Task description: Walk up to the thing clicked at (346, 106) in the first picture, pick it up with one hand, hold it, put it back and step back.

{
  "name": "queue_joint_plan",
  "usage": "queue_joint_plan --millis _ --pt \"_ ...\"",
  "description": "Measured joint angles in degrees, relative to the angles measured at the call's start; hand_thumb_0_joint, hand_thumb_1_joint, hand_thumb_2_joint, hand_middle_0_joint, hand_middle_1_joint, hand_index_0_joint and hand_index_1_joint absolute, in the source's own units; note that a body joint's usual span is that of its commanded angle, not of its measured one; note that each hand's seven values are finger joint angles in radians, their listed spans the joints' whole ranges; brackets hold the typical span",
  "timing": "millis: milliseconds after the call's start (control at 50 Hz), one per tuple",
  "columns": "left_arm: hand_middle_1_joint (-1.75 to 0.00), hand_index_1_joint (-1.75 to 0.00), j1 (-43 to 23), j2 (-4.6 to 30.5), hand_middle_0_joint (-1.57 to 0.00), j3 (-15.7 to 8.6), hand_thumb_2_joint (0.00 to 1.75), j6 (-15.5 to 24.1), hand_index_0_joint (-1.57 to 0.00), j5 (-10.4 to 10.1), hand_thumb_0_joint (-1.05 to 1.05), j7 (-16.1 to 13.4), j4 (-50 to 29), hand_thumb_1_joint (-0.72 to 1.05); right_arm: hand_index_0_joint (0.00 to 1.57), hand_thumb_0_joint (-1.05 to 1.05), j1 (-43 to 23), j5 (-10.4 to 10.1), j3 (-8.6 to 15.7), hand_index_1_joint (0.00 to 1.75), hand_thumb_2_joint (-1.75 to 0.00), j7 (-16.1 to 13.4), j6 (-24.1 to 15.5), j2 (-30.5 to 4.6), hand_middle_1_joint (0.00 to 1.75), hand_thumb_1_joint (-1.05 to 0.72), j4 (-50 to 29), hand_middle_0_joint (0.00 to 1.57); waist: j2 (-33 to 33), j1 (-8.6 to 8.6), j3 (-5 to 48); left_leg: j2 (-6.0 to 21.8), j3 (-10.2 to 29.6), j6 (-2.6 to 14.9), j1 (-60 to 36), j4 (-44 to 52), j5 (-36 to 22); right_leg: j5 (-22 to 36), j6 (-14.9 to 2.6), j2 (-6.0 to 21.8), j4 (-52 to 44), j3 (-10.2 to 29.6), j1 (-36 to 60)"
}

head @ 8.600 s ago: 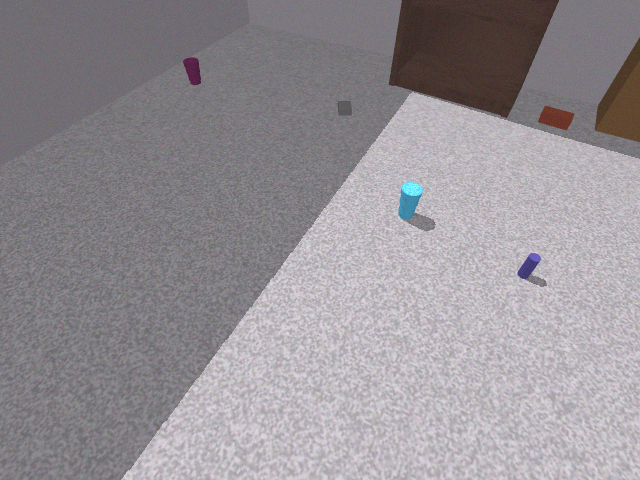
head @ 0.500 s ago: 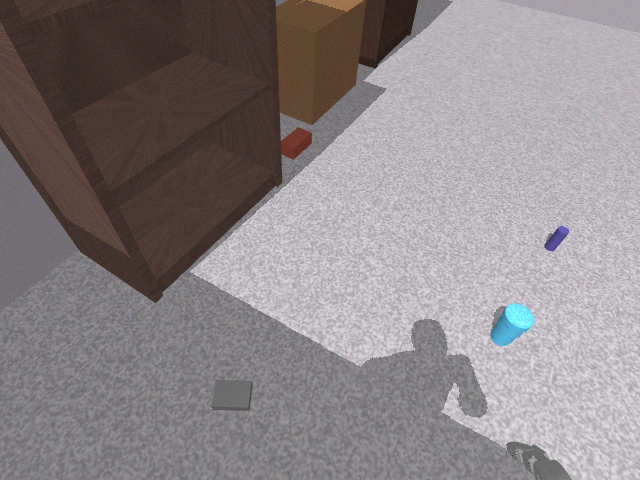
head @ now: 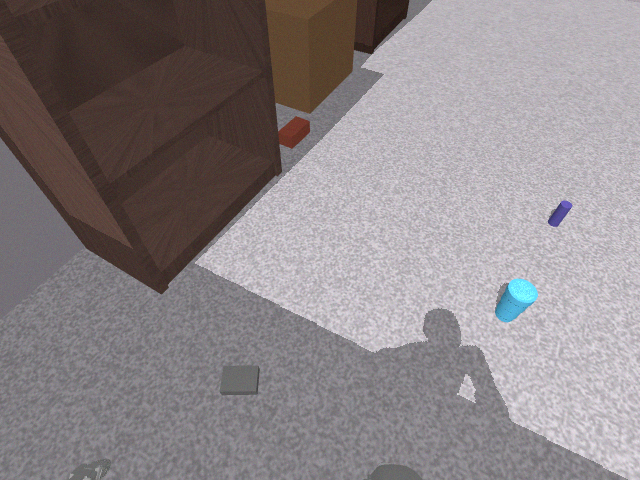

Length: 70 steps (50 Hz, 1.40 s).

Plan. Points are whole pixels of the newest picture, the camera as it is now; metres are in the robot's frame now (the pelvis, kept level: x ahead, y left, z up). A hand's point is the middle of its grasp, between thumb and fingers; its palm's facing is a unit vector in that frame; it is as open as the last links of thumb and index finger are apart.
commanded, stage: walk up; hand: left
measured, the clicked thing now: (240, 380) +0.49 +0.24 -0.73
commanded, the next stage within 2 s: stand in 0.78 s
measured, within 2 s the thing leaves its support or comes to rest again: neither
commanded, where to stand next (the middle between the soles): +0.09 -0.01 m, yaw -2 degrees
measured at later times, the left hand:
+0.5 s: hand out of the picture +0.13 +0.27 -0.14, palm faces -0.06 -0.92 -0.40, open 7.4 cm
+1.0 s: hand out of the picture +0.11 +0.22 -0.13, palm faces -0.14 -0.92 -0.37, open 7.4 cm
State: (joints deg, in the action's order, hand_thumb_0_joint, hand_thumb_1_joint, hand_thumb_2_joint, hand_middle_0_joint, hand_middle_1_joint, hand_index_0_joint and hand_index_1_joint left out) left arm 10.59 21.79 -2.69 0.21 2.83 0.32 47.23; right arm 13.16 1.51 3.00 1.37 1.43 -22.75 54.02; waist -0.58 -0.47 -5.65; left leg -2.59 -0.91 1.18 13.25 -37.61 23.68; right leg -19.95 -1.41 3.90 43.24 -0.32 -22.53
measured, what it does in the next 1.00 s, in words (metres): steps on the spot: right foot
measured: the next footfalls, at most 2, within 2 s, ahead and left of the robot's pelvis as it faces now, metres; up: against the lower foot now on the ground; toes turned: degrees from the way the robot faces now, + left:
right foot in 0.78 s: +0.04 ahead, -0.12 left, +0.00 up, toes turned -5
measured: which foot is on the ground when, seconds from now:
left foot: down 0.00-1.00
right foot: down 0.00-0.50, up 0.52-0.76, down 0.78-1.00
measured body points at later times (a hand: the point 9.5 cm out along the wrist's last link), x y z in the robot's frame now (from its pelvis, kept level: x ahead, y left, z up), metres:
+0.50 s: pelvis +0.00 +0.02 +0.00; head +0.03 +0.01 +0.45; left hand +0.14 +0.32 -0.11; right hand +0.08 -0.30 -0.12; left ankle +0.00 +0.15 -0.72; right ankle +0.09 -0.13 -0.71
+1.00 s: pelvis +0.01 -0.02 +0.01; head +0.04 -0.04 +0.46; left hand +0.11 +0.27 -0.11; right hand +0.04 -0.35 -0.11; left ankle +0.06 +0.12 -0.72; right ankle -0.02 -0.15 -0.72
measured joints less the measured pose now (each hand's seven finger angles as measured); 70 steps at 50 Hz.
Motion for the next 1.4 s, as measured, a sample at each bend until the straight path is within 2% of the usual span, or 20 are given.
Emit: queue_joint_plan --millis 60,160,240,280,360,420,480,500,560,620,740,760,800,880,940,980,1000,1080,1220,1400 --pt "-0.30 -0.30 2.3 0.4 -0.21 -0.2 0.90 -0.5 -0.20 -0.7 0.00 -0.3 3.0 0.90 0.20 0.01 3.4 0.9 -0.1 0.30 -0.90 0.6 -1.0 0.5 0.30 -0.90 0.5 0.20 -0.6 1.34 2.0 0.4 -0.3 1.22 -1.6 1.8 -1.4 -6.2 0.33 -2.8 5.3 2.6 -1.5" --pt "-0.30 -0.30 3.5 1.4 -0.21 -0.2 0.90 0.5 -0.20 -1.6 0.01 0.5 6.2 0.90 0.21 0.01 6.2 0.5 -0.7 0.30 -0.90 0.3 -2.5 0.7 0.30 -0.90 0.7 0.20 -0.9 2.80 1.3 2.0 -0.1 0.15 -5.0 6.2 -3.0 -3.0 0.54 -3.6 1.5 2.4 -0.9" --pt "-0.30 -0.30 2.4 0.9 -0.21 0.1 0.90 1.6 -0.20 -2.2 0.01 -0.4 7.2 0.90 0.21 0.01 5.1 -0.6 -0.6 0.30 -0.90 -0.2 -0.9 -0.2 0.30 -0.90 0.2 0.20 0.7 2.36 -0.4 3.6 -0.4 -0.84 -3.9 1.3 0.2 9.0 0.68 -3.7 -10.3 0.6 4.0" --pt "-0.30 -0.30 0.9 0.0 -0.21 0.5 0.90 1.9 -0.20 -2.2 0.01 -1.1 7.5 0.90 0.20 0.01 3.1 -1.3 -0.5 0.30 -0.90 -0.7 0.2 -0.4 0.30 -0.90 0.2 0.20 2.3 2.36 -1.7 4.1 1.1 -0.53 -1.5 -3.9 1.2 8.7 1.18 -4.5 -9.3 -0.2 3.7" --pt "-0.30 -0.30 -1.6 -1.2 -0.21 1.8 0.90 2.0 -0.20 -1.9 0.01 -1.7 6.7 0.90 0.20 0.01 -0.9 -1.4 -0.2 0.30 -0.90 -1.0 1.6 -0.5 0.30 -0.90 -0.8 0.20 2.6 1.80 -2.4 2.0 3.2 0.17 3.8 -13.7 8.2 8.2 1.41 -3.1 -8.4 0.5 2.5" --pt "-0.30 -0.30 -3.5 -1.3 -0.21 2.1 0.90 1.3 -0.20 -1.3 0.01 -1.5 6.3 0.90 0.20 0.01 -3.1 -1.8 -0.3 0.30 -0.90 -0.8 0.7 -0.5 0.30 -0.90 -0.7 0.20 2.4 1.29 -2.0 2.8 2.8 0.03 4.2 -10.1 6.0 8.3 2.02 -2.1 -7.5 1.1 1.0" --pt "-0.30 -0.30 -5.6 -0.6 -0.21 1.6 0.90 -0.6 -0.21 -1.4 0.01 -1.0 5.6 0.90 0.20 0.00 -4.4 -1.2 -0.5 0.30 -0.90 -1.1 -0.8 0.0 0.30 -0.90 0.2 0.20 0.6 0.72 -1.8 2.4 1.2 -1.13 2.3 -2.1 -2.5 6.9 2.77 -0.8 -3.2 2.5 -1.8" --pt "-0.30 -0.30 -6.1 -0.1 -0.21 1.2 0.90 -1.4 -0.20 -1.6 0.01 -0.9 5.4 0.90 0.20 0.00 -4.8 -0.9 -0.6 0.30 -0.90 -1.3 -1.1 0.6 0.30 -0.90 0.4 0.20 -0.5 0.29 -2.0 2.0 0.3 -1.36 2.5 -2.6 -2.5 5.8 2.06 -1.0 -1.7 4.1 -2.7" --pt "-0.30 -0.30 -7.3 0.8 -0.21 -0.1 0.90 -3.4 -0.20 -1.5 0.00 -0.8 5.3 0.90 0.21 0.00 -4.9 -0.6 -1.1 0.30 -0.90 -1.9 -1.8 1.6 0.30 -0.90 0.4 0.20 -0.8 0.92 -2.3 3.0 1.1 -1.15 3.6 -3.5 -2.3 -5.2 0.89 -5.3 10.9 7.0 -5.5" --pt "-0.30 -0.30 -6.8 2.3 -0.21 -1.3 0.90 -3.6 -0.20 -1.6 0.00 -0.2 4.7 0.90 0.21 0.00 -3.9 -0.2 -1.1 0.30 -0.90 -2.7 -3.0 2.2 0.30 -0.90 0.3 0.20 -1.9 0.46 -2.3 4.2 1.1 -1.51 3.7 -1.8 -3.5 -6.1 0.22 -6.8 18.6 7.5 -5.8" --pt "-0.30 -0.30 0.3 3.7 -0.20 -2.2 0.90 -1.8 -0.20 -0.9 0.00 3.1 6.2 0.90 0.21 0.00 0.8 1.3 0.5 0.30 -0.90 -0.7 -4.1 -0.7 0.30 -0.90 -1.8 0.21 -1.7 0.66 0.5 7.0 -0.9 -0.28 1.7 0.2 -2.5 -11.3 0.53 -2.8 4.2 2.1 3.1" --pt "-0.30 -0.30 1.3 3.7 -0.20 -2.1 0.90 -1.3 -0.20 -0.9 0.01 3.1 6.6 0.90 0.21 0.00 1.6 1.3 0.8 0.30 -0.90 -0.4 -3.9 -1.6 0.30 -0.90 -2.3 0.21 -1.3 0.86 0.8 7.5 -1.0 -0.39 1.6 -0.1 -2.1 -10.1 0.16 -2.6 -0.4 1.3 5.2" --pt "-0.30 -0.30 2.5 2.9 -0.20 -1.8 0.90 0.5 -0.20 -0.9 0.01 2.4 7.2 0.90 0.21 0.00 2.5 0.5 1.5 0.30 -0.90 -0.4 -3.0 -3.2 0.30 -0.90 -2.1 0.21 1.0 1.57 0.0 8.9 1.1 0.12 2.6 -4.1 -1.1 0.4 1.30 -3.7 -6.7 -0.7 8.5" --pt "-0.30 -0.30 3.3 0.6 -0.20 0.4 0.90 1.8 -0.20 -1.2 0.01 0.7 8.8 0.90 0.20 0.01 0.9 -2.1 1.7 0.30 -0.90 -1.8 -0.3 -3.0 0.30 -0.90 0.0 0.20 1.7 1.30 -0.4 4.8 5.7 0.52 4.5 -8.0 5.9 0.2 1.32 -3.4 -8.1 -0.2 10.1" --pt "-0.30 -0.30 2.1 -1.0 -0.21 1.9 0.90 1.8 -0.20 -2.0 0.01 0.1 9.2 0.90 0.20 0.01 -0.6 -2.3 1.0 0.30 -0.90 -1.7 -0.7 -2.0 0.30 -0.90 0.5 0.20 2.3 1.57 -1.1 4.2 4.5 0.24 3.8 -2.8 2.2 1.2 1.39 -3.2 -10.6 -0.2 11.6" --pt "-0.30 -0.30 0.7 -1.6 -0.21 2.6 0.90 1.6 -0.20 -2.5 0.01 -0.1 9.2 0.90 0.20 0.01 -1.6 -2.1 0.4 0.30 -0.90 -1.5 -1.2 -1.2 0.30 -0.90 1.0 0.20 2.6 1.66 -1.4 4.4 3.4 -0.03 1.8 3.8 -6.4 1.0 1.53 -3.3 -10.5 -0.5 12.0" --pt "-0.30 -0.30 -0.3 -1.8 -0.21 2.8 0.90 1.4 -0.20 -2.8 0.01 -0.2 9.3 0.90 0.20 0.01 -2.2 -2.0 0.1 0.30 -0.90 -1.4 -1.4 -0.6 0.30 -0.90 1.5 0.20 2.5 1.57 -1.7 4.4 3.5 -1.25 1.1 5.4 -10.2 0.8 1.65 -3.3 -10.2 -0.6 12.1" --pt "-0.30 -0.30 -3.4 -2.4 -0.21 3.2 0.90 0.8 -0.20 -3.2 0.01 -0.4 10.6 0.90 0.20 0.01 -4.7 -1.8 -1.8 0.30 -0.90 -0.6 -1.3 2.1 0.30 -0.90 3.9 0.20 1.3 0.87 -0.7 4.4 2.9 -3.30 -0.9 8.3 -10.3 2.2 1.89 -3.1 -13.6 -0.1 14.1" --pt "-0.30 -0.30 -7.1 -2.5 -0.21 3.4 0.90 1.3 -0.20 -2.8 0.01 0.1 13.6 0.90 0.21 0.01 -8.3 -1.7 -3.3 0.30 -0.90 -0.3 -2.4 4.1 0.30 -0.90 6.7 0.20 0.6 1.19 1.1 4.4 2.2 -3.00 -3.6 13.7 -12.7 5.4 2.39 -3.0 -19.9 0.4 17.0" --pt "-0.30 -0.30 -8.3 -1.1 -0.21 2.5 0.90 1.3 -0.20 -2.5 0.00 0.0 16.5 0.90 0.21 0.00 -9.8 -1.4 -2.9 0.30 -0.90 -0.5 -2.6 3.2 0.30 -0.90 9.4 0.20 0.1 1.05 1.8 4.0 1.9 -2.56 -4.7 17.2 -14.6 7.8 2.98 -2.5 -24.0 0.6 18.2"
